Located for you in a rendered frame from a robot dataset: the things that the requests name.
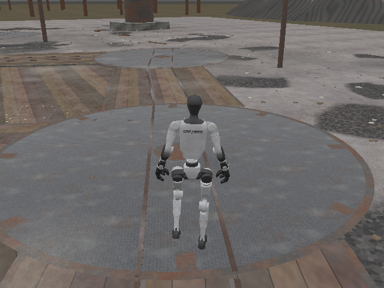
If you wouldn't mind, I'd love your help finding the robot right forearm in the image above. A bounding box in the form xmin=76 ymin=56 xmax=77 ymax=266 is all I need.
xmin=217 ymin=146 xmax=229 ymax=171

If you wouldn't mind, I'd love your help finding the robot left hand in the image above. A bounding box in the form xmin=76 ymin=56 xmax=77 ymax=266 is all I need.
xmin=155 ymin=168 xmax=169 ymax=181

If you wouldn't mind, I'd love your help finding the left robot upper arm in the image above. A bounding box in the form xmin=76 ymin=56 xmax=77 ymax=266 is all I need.
xmin=164 ymin=121 xmax=181 ymax=154

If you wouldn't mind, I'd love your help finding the robot left forearm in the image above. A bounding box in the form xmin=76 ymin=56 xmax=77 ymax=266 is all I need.
xmin=157 ymin=144 xmax=170 ymax=170

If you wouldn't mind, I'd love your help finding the right robot upper arm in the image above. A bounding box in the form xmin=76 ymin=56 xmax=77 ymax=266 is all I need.
xmin=206 ymin=122 xmax=222 ymax=155

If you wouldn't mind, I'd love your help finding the robot right hand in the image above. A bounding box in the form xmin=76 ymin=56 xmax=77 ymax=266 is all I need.
xmin=216 ymin=169 xmax=230 ymax=184

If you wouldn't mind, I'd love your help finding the robot right foot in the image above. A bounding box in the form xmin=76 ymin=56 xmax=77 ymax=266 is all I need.
xmin=198 ymin=234 xmax=207 ymax=250

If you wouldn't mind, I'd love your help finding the robot left foot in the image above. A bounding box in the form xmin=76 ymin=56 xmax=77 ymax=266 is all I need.
xmin=172 ymin=228 xmax=181 ymax=239

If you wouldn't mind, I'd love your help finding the robot foot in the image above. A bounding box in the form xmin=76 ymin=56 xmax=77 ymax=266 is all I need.
xmin=172 ymin=228 xmax=181 ymax=239
xmin=198 ymin=234 xmax=207 ymax=250

